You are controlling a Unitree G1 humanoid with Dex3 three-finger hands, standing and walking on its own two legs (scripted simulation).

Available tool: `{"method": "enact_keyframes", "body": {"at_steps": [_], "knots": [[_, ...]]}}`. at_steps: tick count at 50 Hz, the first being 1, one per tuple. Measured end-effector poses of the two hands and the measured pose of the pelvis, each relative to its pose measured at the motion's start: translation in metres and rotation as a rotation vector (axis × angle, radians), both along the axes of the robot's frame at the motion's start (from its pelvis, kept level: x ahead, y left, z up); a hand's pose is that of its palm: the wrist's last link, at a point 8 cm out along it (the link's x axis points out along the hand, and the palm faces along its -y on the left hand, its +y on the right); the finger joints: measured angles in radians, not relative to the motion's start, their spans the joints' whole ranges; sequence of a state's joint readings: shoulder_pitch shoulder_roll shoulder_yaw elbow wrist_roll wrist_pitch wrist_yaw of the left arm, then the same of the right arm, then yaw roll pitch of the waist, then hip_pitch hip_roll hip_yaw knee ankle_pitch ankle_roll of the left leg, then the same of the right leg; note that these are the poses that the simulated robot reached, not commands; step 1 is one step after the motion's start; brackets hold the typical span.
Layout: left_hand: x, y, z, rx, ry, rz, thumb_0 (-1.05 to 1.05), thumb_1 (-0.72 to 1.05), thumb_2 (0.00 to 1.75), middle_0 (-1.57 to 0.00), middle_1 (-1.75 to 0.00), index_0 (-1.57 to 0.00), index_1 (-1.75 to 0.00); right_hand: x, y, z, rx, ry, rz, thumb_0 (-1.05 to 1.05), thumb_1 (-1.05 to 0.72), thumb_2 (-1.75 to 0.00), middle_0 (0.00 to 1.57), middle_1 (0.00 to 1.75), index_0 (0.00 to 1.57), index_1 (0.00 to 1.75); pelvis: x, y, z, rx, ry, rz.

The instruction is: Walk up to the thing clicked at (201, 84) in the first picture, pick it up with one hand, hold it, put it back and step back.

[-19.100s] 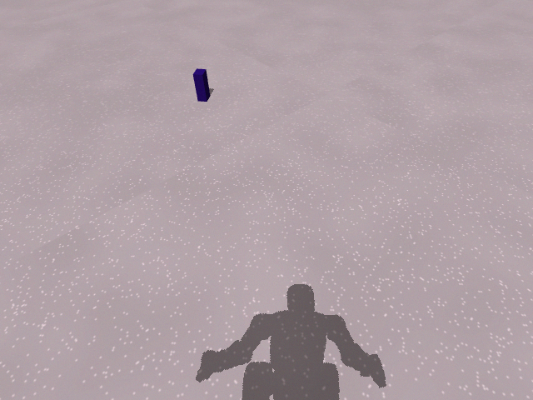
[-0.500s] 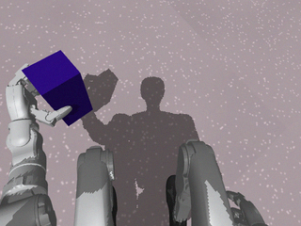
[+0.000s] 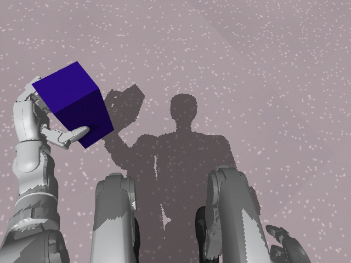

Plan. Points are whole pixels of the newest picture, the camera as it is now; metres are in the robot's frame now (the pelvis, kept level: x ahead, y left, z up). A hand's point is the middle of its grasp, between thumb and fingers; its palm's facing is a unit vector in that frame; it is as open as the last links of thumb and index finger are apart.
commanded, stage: lift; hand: left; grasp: from the side
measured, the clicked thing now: (81, 112) +0.45 +0.20 -0.04
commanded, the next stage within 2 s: hold in 1.92 s
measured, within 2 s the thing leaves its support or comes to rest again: neither
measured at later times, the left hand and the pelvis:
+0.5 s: hand (30, 92) +0.41 +0.22 +0.11, palm faces +0.17 -0.98 -0.08, open 11.0 cm; pelvis +0.02 +0.00 +0.11, yaw +1 degrees
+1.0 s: hand out of the picture +0.40 +0.21 +0.27, palm faces +0.18 -0.98 -0.06, open 10.9 cm; pelvis +0.05 +0.01 +0.25, yaw +2 degrees
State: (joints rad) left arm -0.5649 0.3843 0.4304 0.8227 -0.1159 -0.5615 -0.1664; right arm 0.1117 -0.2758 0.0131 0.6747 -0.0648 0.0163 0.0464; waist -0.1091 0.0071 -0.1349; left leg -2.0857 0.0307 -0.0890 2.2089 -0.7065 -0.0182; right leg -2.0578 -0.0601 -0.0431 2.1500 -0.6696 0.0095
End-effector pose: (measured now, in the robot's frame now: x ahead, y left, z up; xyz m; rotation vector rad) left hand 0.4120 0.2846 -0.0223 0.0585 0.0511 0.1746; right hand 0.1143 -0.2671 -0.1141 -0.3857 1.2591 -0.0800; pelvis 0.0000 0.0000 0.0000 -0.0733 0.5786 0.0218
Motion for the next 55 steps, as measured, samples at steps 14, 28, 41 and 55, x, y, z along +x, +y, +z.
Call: {"method": "enact_keyframes", "body": {"at_steps": [14,28,41,55], "knots": [[-0.016,-0.004,0.066,-0.002,0.009,-0.012,0.00,-0.61,1.08,-0.72,-1.11,-0.73,-1.11,0.024,0.007,0.051,0.022,-0.095,-0.033,0.00,-0.93,-0.90,0.20,0.30,0.20,0.30,0.006,0.001,0.052,0.004,0.006,0.004],[-0.031,-0.013,0.162,0.008,0.013,0.012,0.00,-0.61,1.10,-0.72,-1.11,-0.73,-1.11,0.059,0.018,0.125,0.055,-0.194,-0.056,0.00,-0.92,-0.90,0.20,0.30,0.20,0.30,0.023,0.002,0.126,0.012,-0.040,0.011],[-0.042,-0.020,0.257,-0.001,0.030,0.020,0.00,-0.61,1.11,-0.71,-1.12,-0.72,-1.11,0.074,0.030,0.219,0.067,-0.273,-0.067,0.00,-0.91,-0.90,0.20,0.30,0.20,0.30,0.041,0.004,0.209,0.016,-0.154,0.023],[-0.046,-0.023,0.314,-0.011,0.024,0.006,0.00,-0.61,1.11,-0.72,-1.11,-0.73,-1.11,0.069,0.031,0.279,0.066,-0.289,-0.059,0.01,-0.91,-0.90,0.20,0.30,0.20,0.30,0.052,0.008,0.264,0.026,-0.260,0.028]]}}
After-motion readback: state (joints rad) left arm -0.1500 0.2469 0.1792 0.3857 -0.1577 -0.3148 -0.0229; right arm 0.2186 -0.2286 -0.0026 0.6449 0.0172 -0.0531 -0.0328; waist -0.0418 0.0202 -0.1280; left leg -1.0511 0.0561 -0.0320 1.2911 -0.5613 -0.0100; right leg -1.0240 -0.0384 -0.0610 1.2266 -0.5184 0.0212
